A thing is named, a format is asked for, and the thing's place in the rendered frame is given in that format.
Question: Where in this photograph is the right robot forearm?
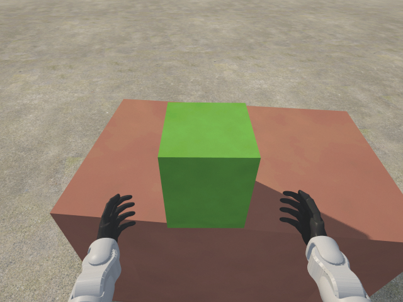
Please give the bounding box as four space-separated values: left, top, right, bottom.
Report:
305 236 372 302

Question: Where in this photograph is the robot right hand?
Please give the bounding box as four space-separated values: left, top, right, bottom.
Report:
280 190 327 245

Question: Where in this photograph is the pedestal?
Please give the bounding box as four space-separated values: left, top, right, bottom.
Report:
50 99 403 302

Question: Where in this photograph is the carton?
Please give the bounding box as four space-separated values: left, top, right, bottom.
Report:
158 102 261 228

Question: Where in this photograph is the left robot forearm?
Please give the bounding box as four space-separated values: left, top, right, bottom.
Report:
68 238 122 302

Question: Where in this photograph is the robot left hand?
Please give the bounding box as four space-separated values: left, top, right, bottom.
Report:
97 194 136 242

